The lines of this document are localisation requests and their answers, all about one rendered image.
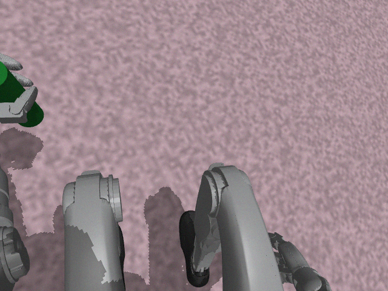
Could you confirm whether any left robot arm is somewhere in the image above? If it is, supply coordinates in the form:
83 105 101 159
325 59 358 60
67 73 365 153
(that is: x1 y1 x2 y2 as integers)
0 166 30 291

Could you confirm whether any right robot foot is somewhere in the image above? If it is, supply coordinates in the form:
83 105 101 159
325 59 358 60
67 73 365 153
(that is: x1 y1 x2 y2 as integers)
179 210 209 287

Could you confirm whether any right robot arm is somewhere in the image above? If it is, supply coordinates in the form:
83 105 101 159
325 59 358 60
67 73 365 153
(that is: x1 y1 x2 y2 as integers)
292 267 332 291

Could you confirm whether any right robot hand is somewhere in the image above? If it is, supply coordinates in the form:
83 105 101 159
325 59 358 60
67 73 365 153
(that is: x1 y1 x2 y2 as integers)
268 232 309 284

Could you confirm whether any can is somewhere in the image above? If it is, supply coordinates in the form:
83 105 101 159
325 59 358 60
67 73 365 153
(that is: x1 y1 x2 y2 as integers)
0 61 44 127

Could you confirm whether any left robot hand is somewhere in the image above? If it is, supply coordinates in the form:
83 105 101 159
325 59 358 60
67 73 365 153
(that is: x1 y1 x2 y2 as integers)
0 53 38 124

